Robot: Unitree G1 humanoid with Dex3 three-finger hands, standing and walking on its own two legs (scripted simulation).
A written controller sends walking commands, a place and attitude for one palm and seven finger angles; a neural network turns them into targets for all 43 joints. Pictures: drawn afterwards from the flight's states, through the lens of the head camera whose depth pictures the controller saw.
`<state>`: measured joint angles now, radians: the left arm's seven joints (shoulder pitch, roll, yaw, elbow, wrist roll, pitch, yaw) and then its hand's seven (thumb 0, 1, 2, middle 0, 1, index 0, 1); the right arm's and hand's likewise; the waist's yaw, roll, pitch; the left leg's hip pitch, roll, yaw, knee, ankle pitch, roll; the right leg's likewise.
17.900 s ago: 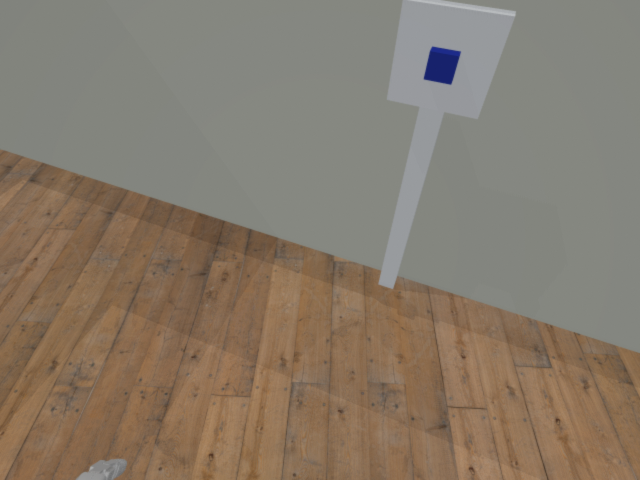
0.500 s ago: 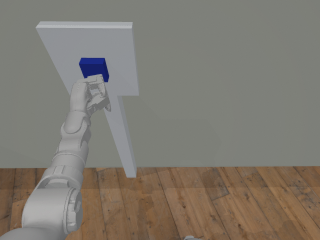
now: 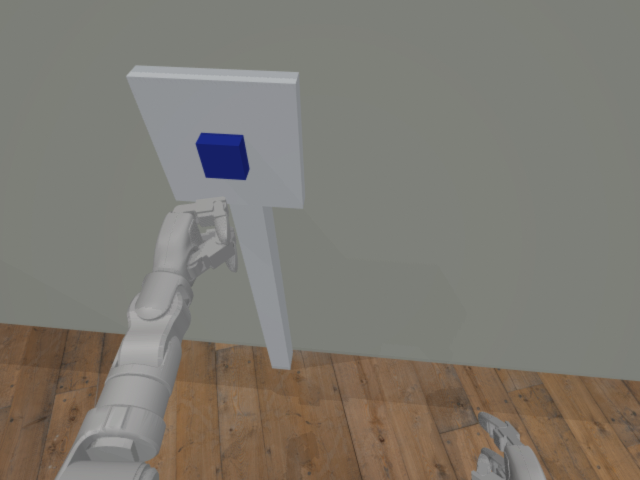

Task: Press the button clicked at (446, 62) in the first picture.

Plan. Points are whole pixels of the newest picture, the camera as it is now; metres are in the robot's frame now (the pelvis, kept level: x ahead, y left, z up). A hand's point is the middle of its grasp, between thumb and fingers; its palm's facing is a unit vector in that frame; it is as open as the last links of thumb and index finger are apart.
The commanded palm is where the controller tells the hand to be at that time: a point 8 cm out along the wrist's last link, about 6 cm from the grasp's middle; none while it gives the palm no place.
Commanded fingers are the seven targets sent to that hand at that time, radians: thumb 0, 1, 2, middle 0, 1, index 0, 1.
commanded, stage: draw the hand back to the body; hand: left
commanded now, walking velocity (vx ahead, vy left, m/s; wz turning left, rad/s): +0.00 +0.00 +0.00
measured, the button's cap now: (224, 155) +0.52 +0.16 +0.13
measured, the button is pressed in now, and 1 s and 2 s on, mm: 0 0 0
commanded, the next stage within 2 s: step back with the hand held close in 1.50 s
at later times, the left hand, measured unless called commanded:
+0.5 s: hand (165, 281) +0.29 +0.18 +0.14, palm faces -0.04 -1.00 -0.02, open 3.1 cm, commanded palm +0.26 +0.23 +0.14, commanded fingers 0.00 0.90 0.90 -1.30 -1.50 -1.30 -1.50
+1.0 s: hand (62, 324) +0.22 +0.24 +0.17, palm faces +0.34 -0.89 -0.30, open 3.1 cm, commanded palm +0.17 +0.28 +0.18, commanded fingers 0.00 0.90 0.90 -1.30 -1.50 -1.30 -1.50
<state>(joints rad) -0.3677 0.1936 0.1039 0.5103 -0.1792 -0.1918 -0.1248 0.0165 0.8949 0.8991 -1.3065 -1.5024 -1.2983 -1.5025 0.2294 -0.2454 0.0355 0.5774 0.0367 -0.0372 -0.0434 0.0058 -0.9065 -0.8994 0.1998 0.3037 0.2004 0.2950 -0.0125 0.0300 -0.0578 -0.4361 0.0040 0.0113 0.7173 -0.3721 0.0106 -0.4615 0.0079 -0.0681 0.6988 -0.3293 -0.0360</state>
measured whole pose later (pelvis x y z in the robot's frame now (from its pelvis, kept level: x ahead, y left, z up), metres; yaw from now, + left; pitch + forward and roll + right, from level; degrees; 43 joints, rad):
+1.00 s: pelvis +0.01 +0.02 +0.03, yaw +0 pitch -5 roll -1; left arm 0.37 0.28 0.19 -0.35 -0.06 -0.06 0.10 0.02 0.89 0.90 -1.31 -1.50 -1.30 -1.50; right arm 0.20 -0.21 0.05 0.62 -0.01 -0.07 -0.06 0.01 -0.90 -0.90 0.20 0.30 0.20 0.30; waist 0.06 0.06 0.02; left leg -0.08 -0.02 0.03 0.42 -0.26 0.04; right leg -0.10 -0.01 -0.05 0.40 -0.21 0.00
